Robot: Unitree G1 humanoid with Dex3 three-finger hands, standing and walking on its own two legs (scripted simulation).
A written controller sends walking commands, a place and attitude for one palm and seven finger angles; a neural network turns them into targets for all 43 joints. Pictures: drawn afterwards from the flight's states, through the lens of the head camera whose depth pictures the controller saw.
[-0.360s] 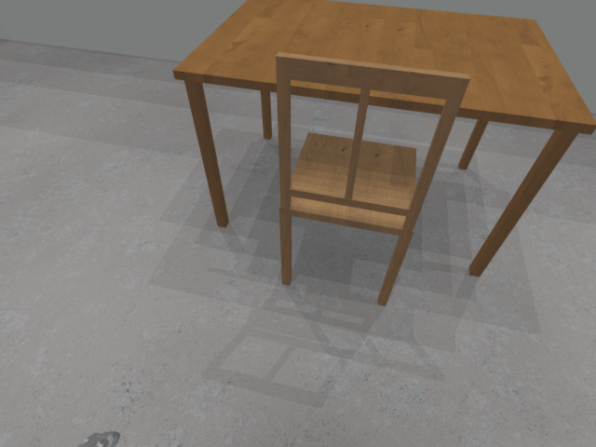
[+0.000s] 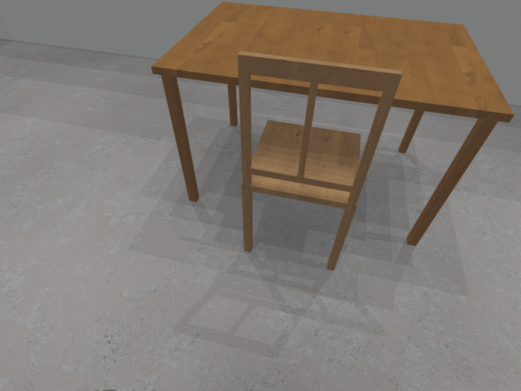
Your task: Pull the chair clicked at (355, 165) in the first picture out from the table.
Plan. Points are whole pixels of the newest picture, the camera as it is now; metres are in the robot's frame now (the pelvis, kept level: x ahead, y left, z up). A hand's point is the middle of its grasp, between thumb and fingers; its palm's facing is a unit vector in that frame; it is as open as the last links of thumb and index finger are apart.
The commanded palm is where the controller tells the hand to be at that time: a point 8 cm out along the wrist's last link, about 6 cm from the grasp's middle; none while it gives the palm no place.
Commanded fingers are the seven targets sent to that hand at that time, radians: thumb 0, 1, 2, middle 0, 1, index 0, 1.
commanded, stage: stand and wait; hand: left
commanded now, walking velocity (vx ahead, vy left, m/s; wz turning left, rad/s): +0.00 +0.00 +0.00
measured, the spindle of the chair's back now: (306, 134) +0.82 -0.08 -0.08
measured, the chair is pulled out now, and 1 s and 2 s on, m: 0.00 0.00 0.00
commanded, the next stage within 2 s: look at it before walking up in 0.52 s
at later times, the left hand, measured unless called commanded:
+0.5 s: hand out of the picture +0.07 +0.24 -0.15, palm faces -0.02 -0.94 -0.34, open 7.4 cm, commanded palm none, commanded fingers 0.00 0.90 0.90 -0.20 -0.30 -0.20 -0.30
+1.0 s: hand out of the picture +0.07 +0.24 -0.15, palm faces -0.02 -0.94 -0.33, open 7.4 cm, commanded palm none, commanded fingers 0.00 0.90 0.90 -0.20 -0.30 -0.20 -0.30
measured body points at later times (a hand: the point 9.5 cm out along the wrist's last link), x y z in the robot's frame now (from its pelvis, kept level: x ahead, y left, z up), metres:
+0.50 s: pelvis -0.01 -0.01 +0.00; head -0.01 -0.01 +0.45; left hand +0.07 +0.28 -0.13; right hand +0.05 -0.30 -0.13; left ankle -0.01 +0.12 -0.74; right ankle -0.01 -0.12 -0.74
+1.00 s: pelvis +0.00 -0.01 +0.00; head +0.00 -0.01 +0.45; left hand +0.07 +0.29 -0.13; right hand +0.07 -0.30 -0.13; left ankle -0.01 +0.12 -0.74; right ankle -0.01 -0.12 -0.74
